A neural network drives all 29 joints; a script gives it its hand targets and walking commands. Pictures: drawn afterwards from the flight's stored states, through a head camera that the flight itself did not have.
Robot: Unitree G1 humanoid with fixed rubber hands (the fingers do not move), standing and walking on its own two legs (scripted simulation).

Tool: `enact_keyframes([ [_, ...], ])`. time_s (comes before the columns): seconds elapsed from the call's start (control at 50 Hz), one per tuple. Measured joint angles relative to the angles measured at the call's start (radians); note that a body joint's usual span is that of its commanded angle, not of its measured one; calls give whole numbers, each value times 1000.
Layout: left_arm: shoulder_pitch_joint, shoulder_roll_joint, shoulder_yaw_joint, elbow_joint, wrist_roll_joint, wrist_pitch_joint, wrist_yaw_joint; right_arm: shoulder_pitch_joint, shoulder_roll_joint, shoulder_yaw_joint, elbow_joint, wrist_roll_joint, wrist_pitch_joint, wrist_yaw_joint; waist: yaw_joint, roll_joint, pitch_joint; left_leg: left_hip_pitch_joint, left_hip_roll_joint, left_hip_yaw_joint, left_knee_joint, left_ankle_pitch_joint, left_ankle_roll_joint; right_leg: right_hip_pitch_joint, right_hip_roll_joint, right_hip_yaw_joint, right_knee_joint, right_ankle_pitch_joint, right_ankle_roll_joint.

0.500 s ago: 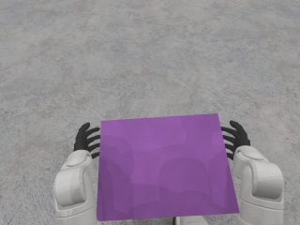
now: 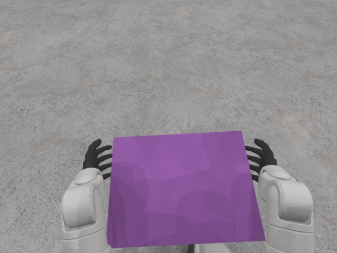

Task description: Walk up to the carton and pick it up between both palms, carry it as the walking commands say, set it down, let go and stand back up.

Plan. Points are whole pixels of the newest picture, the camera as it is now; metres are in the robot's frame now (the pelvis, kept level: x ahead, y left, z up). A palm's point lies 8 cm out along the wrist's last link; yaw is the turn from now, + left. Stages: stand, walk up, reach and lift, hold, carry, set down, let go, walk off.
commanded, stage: carry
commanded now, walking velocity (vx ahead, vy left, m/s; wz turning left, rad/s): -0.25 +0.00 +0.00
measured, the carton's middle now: (179, 189) +0.27 -0.01 -0.01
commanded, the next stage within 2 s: none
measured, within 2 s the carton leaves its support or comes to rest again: neither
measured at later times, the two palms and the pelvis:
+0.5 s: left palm out of the picture +0.09 +0.17 +0.08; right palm out of the picture +0.07 -0.20 +0.07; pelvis -0.19 +0.01 +0.00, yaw +0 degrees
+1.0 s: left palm out of the picture -0.12 +0.19 +0.08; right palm out of the picture -0.13 -0.18 +0.06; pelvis -0.38 +0.02 +0.01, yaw -1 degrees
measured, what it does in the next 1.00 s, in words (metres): walks backwards: right foot, then left foot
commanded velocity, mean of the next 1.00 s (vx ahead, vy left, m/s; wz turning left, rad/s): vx -0.25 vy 0.00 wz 0.00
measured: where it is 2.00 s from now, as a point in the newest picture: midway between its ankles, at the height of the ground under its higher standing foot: outside the picture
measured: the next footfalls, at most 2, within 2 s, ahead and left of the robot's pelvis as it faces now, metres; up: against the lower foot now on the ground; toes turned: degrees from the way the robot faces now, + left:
right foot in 0.26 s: -0.03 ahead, -0.11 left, +0.00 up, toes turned -7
left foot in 0.56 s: -0.19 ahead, +0.14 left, +0.00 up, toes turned +6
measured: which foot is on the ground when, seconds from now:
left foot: down 0.00-0.28, up 0.30-0.54, down 0.56-0.86, up 0.88-1.00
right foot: down 0.00-0.02, up 0.04-0.24, down 0.26-0.58, up 0.60-0.82, down 0.84-1.00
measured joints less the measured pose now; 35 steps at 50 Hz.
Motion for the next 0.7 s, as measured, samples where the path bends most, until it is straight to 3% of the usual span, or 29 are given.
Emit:
enact_keyframes([
  [0.06,21,17,16,20,-8,6,-15,19,35,4,14,-3,6,-26,2,39,-4,-40,34,-7,22,50,-6,-68,52,37,201,-289,54],
  [0.12,13,35,29,38,-27,16,-27,52,65,8,-9,-8,7,-48,27,62,0,-63,63,-13,28,73,-7,-96,92,57,486,-355,66],
  [0.16,2,50,20,51,-39,8,-27,52,63,14,-21,-17,9,-50,50,67,-6,-90,73,-9,39,89,-10,-66,95,50,559,-368,73],
  [0.2,-12,61,9,58,-56,4,-9,35,64,5,-16,-39,7,-29,67,73,-17,-127,79,-5,53,105,-12,9,88,32,488,-397,72],
  [0.24,-30,65,9,61,-64,2,-1,14,64,-2,-13,-58,6,-13,82,78,-25,-168,84,3,77,117,-14,117,81,16,304,-373,68],
  [0.26,-37,62,11,67,-63,-3,-2,4,60,-1,-8,-66,3,-5,90,89,-26,-190,93,5,94,121,-17,152,86,10,220,-372,43],
  [0.28,-43,49,12,80,-59,-15,3,-4,44,-3,0,-69,2,2,88,125,-13,-202,112,-8,101,130,-21,153,106,-5,202,-352,14],
  [0.32,-47,25,2,94,-59,-14,21,8,15,-6,0,-63,8,15,72,126,4,-230,92,-16,162,-1,-33,130,90,-16,205,-299,-17],
  [0.36,-33,-1,-1,90,-59,-13,39,17,-8,-11,-4,-48,21,19,56,99,20,-267,58,-23,328,-104,-31,111,58,-12,191,-256,-21],
  [0.4,-7,-24,-1,67,-55,-12,51,12,-18,-19,-2,-27,33,18,36,83,32,-266,41,-32,428,-104,-27,102,41,-6,151,-209,-14],
  [0.5,1,-28,8,-12,-20,-13,22,-19,-28,-2,-21,16,20,-2,-4,54,39,-128,30,-34,255,-135,-24,44,28,2,71,-93,-6],
  [0.56,-19,-20,1,-30,4,-12,11,-30,-18,-13,-17,12,-5,10,-12,31,30,-19,19,-18,20,-24,-9,-3,15,-2,60,-43,4],
  [0.58,-19,-8,2,-20,5,-13,4,-27,-3,-14,-5,9,-17,5,-7,8,36,-24,7,-11,13,15,-8,-13,9,14,75,-85,13],
  [0.64,17,11,23,-14,-13,-4,-9,10,45,-7,-2,4,-14,-21,16,36,34,-59,40,-18,39,35,-5,-66,62,43,272,-353,43],
  [0.7,18,26,31,2,-33,-1,-22,52,66,8,-30,-11,-16,-34,59,59,36,-77,67,-22,40,61,-6,-75,93,45,503,-410,54],
])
